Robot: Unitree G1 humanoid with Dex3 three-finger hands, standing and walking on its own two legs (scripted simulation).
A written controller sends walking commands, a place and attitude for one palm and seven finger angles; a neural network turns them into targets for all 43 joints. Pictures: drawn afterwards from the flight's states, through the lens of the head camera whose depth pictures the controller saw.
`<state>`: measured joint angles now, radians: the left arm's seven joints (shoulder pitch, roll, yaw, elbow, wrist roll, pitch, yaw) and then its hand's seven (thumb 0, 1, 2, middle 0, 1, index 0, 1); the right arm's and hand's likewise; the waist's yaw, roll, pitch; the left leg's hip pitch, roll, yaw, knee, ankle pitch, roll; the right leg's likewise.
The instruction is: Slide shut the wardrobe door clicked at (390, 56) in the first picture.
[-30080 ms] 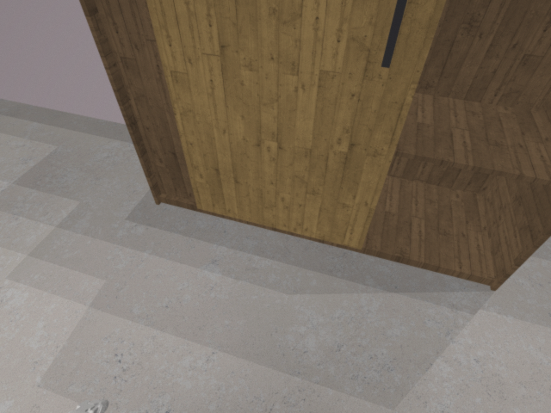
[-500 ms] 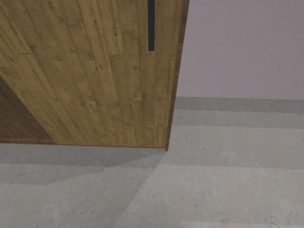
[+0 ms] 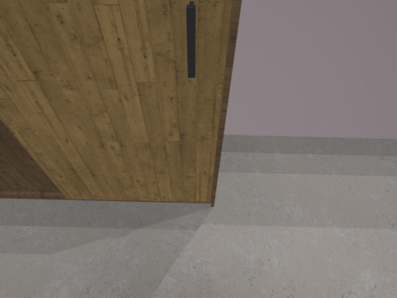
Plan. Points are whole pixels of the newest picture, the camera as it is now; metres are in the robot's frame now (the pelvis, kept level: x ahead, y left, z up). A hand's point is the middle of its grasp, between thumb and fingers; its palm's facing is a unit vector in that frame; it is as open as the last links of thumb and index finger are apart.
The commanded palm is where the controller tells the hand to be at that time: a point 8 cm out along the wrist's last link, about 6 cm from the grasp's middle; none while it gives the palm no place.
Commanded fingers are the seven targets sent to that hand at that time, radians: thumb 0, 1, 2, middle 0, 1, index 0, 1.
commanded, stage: look to check the result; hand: left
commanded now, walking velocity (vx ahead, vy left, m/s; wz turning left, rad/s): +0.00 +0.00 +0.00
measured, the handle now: (191, 41) +0.67 +0.05 +0.18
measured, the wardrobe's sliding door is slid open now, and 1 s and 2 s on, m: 0.00 0.00 0.00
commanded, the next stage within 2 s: stand and wait in 0.54 s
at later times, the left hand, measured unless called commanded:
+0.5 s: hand out of the picture +0.02 +0.17 -0.18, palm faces -0.02 -0.98 -0.19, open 7.4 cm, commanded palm none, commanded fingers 0.00 0.90 0.90 -0.20 -0.30 -0.20 -0.30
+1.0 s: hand out of the picture +0.02 +0.18 -0.18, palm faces -0.01 -0.98 -0.20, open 7.4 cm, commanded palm none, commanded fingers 0.00 0.90 0.90 -0.20 -0.30 -0.20 -0.30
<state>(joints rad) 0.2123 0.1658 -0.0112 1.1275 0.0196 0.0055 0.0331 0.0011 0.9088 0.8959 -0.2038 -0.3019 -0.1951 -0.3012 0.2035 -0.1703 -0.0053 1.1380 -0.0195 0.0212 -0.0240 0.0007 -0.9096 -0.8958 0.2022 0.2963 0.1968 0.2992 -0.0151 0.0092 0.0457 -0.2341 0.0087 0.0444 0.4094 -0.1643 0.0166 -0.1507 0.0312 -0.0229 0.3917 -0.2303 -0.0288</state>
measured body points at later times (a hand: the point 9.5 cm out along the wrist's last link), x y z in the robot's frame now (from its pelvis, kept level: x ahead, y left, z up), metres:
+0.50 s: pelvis +0.01 +0.00 +0.00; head +0.03 +0.00 +0.45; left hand +0.02 +0.22 -0.16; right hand +0.02 -0.23 -0.16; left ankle +0.04 +0.11 -0.74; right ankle -0.01 -0.10 -0.74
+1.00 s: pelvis +0.02 +0.00 +0.00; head +0.03 +0.01 +0.45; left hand +0.02 +0.23 -0.16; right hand +0.02 -0.22 -0.16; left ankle +0.04 +0.11 -0.74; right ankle -0.01 -0.10 -0.74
